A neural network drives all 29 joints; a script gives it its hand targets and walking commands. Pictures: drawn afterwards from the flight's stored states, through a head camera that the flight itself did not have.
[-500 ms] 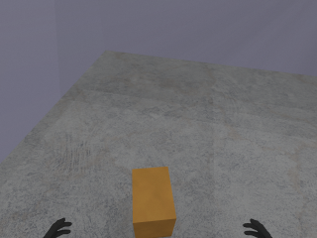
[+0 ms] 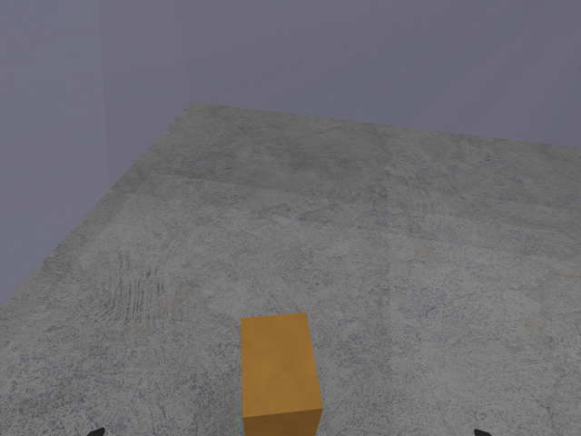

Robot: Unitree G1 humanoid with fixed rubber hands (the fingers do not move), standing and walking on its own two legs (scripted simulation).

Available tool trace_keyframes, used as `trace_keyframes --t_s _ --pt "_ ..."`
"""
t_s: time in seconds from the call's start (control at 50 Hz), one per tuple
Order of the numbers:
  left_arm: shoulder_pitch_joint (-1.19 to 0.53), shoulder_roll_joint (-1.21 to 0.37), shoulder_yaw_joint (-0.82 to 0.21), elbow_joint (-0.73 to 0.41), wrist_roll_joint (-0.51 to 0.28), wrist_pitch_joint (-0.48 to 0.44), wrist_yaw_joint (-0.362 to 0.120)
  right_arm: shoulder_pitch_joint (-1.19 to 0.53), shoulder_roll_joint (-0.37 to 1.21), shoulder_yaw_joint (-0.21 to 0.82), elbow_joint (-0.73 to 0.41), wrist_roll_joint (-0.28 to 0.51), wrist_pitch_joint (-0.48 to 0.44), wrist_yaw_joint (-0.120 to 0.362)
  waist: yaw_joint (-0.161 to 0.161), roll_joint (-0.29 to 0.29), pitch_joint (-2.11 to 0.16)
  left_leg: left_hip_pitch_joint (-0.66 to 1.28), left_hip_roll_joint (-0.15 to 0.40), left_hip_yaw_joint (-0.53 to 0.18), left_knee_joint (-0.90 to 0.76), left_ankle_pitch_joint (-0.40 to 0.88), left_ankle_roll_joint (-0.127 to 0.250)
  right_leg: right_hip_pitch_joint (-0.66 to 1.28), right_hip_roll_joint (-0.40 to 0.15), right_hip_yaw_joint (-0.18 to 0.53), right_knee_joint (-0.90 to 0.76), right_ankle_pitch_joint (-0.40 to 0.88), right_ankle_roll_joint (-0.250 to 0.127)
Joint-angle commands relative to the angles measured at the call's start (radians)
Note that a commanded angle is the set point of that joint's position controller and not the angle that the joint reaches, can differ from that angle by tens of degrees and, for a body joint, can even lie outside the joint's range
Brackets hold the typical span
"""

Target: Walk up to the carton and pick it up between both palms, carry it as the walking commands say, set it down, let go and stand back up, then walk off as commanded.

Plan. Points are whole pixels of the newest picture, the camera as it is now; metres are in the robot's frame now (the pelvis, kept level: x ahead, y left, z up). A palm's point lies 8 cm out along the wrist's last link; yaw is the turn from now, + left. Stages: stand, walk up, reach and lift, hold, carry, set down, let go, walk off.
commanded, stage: stand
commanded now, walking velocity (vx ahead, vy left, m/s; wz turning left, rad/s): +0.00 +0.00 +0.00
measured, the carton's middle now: (277, 380) +0.48 +0.01 -0.63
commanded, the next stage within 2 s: walk off in 1.20 s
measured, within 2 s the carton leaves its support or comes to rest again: neither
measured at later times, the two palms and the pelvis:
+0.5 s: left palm out of the picture +0.07 +0.29 -0.10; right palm out of the picture +0.06 -0.31 -0.10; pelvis -0.02 -0.01 +0.01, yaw +0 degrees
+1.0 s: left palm out of the picture +0.06 +0.29 -0.10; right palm out of the picture +0.04 -0.32 -0.10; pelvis -0.03 -0.01 +0.01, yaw -1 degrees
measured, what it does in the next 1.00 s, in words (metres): stands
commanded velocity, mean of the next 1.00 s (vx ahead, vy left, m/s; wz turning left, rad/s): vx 0.00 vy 0.00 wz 0.00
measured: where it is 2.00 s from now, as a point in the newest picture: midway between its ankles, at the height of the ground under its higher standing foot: outside the picture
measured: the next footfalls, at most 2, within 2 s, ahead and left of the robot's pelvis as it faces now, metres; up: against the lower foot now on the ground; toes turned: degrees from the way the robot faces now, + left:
none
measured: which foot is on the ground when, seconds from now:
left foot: down 0.00-1.00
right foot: down 0.00-1.00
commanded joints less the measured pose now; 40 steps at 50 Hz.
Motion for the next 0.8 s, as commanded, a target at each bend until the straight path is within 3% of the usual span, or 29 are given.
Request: trace_keyframes --t_s 0.0,0.06,0.1,0.12,0.14,0.2,0.24,0.26,0.38,0.4,0.46,0.48,0.68,0.72,0.76,0.78 --pt "-0.049 0.164 0.033 -0.05 -0.004 -0.017 0.004 -0.051 -0.18 -0.039 -0.045 0.006 -0.02 -0.005 0.01 0.001 0.023 -0.108 0.151 -0.124 -0.085 0.358 -0.024 0.083 -0.118 0.119 -0.024 0.282 -0.015" --pt "-0.049 0.174 0.034 -0.029 -0.003 -0.016 0.006 -0.051 -0.187 -0.039 -0.024 0.006 -0.021 -0.005 0.009 0.031 0.023 -0.108 0.148 -0.114 -0.092 0.324 -0.024 0.086 -0.127 0.128 -0.036 0.275 -0.02" --pt "-0.055 0.184 0.033 -0.017 -0.002 -0.02 0.007 -0.052 -0.168 -0.03 -0.011 0.008 -0.022 -0.001 0.006 0.011 0.015 -0.103 0.145 -0.112 -0.109 0.272 -0.017 0.084 -0.128 0.132 -0.046 0.249 -0.019" --pt "-0.059 0.175 0.031 -0.012 -0.007 -0.02 0.005 -0.063 -0.173 -0.028 -0.005 0.001 -0.024 -0.003 0.015 0.031 0.025 -0.124 0.146 -0.113 -0.105 0.255 -0.014 0.093 -0.126 0.134 -0.055 0.236 -0.014" --pt "-0.06 0.189 0.031 -0.002 -0.007 -0.02 0.004 -0.08 -0.179 -0.029 -0.005 0.005 -0.024 -0.001 0.013 -0.008 0.021 -0.127 0.145 -0.114 -0.112 0.236 -0.01 0.096 -0.124 0.132 -0.059 0.23 -0.015" --pt "-0.067 0.192 0.028 0.019 -0.004 -0.022 0.004 -0.07 -0.183 -0.029 0.018 0.005 -0.022 0.002 0.005 0.006 0.034 -0.127 0.142 -0.11 -0.128 0.184 -0.014 0.091 -0.13 0.144 -0.08 0.21 -0.016" --pt "-0.061 0.205 0.026 0.036 -0.005 -0.021 0.004 -0.065 -0.185 -0.027 0.036 0.009 -0.021 0.002 0.0 -0.001 0.059 -0.121 0.15 -0.111 -0.131 0.213 -0.013 0.068 -0.132 0.144 -0.085 0.219 -0.014" --pt "-0.041 0.188 0.023 0.049 -0.008 -0.019 0.003 -0.06 -0.181 -0.023 0.051 0.002 -0.02 0.0 0.013 0.019 0.047 -0.119 0.147 -0.108 -0.123 0.206 -0.013 0.085 -0.132 0.15 -0.096 0.215 -0.015" --pt "-0.077 0.195 0.015 0.075 -0.01 -0.021 0.003 -0.063 -0.194 -0.018 0.09 0.008 -0.022 0.002 -0.005 0.019 0.047 -0.092 0.154 -0.112 -0.136 0.218 -0.011 0.073 -0.142 0.161 -0.105 0.225 -0.016" --pt "-0.061 0.201 0.015 0.079 -0.008 -0.02 0.002 -0.055 -0.195 -0.021 0.1 0.014 -0.022 0.002 0.0 -0.005 0.046 -0.091 0.155 -0.113 -0.142 0.19 -0.01 0.065 -0.138 0.156 -0.116 0.203 -0.014" --pt "-0.063 0.196 0.013 0.094 -0.014 -0.022 -0.001 -0.093 -0.202 -0.015 0.108 0.007 -0.023 0.002 0.017 0.012 0.041 -0.108 0.162 -0.122 -0.16 0.179 -0.005 0.086 -0.139 0.16 -0.121 0.198 -0.013" --pt "-0.077 0.202 0.011 0.1 -0.014 -0.023 0.0 -0.086 -0.207 -0.015 0.114 0.012 -0.026 0.003 0.005 0.0 0.061 -0.105 0.16 -0.122 -0.17 0.173 -0.01 0.066 -0.14 0.162 -0.121 0.188 -0.012" --pt "-0.083 0.214 0.008 0.139 -0.013 -0.025 -0.001 -0.089 -0.202 -0.011 0.144 0.009 -0.02 0.005 0.004 -0.003 0.057 -0.104 0.158 -0.112 -0.176 0.13 -0.009 0.066 -0.142 0.163 -0.148 0.14 -0.009" --pt "-0.073 0.215 0.009 0.145 -0.016 -0.028 -0.003 -0.079 -0.217 -0.012 0.158 0.012 -0.024 0.006 0.012 0.03 0.053 -0.119 0.151 -0.11 -0.169 0.114 -0.007 0.09 -0.146 0.18 -0.161 0.126 -0.015" --pt "-0.072 0.231 0.011 0.157 -0.012 -0.025 0.001 -0.066 -0.212 -0.009 0.164 0.013 -0.017 0.006 0.003 -0.017 0.067 -0.119 0.158 -0.114 -0.165 0.101 -0.001 0.078 -0.154 0.187 -0.175 0.109 -0.016" --pt "-0.07 0.228 0.007 0.159 -0.016 -0.023 0.002 -0.075 -0.202 -0.004 0.166 0.011 -0.019 0.008 0.004 0.008 0.052 -0.1 0.164 -0.118 -0.175 0.096 -0.004 0.078 -0.152 0.182 -0.164 0.127 -0.013"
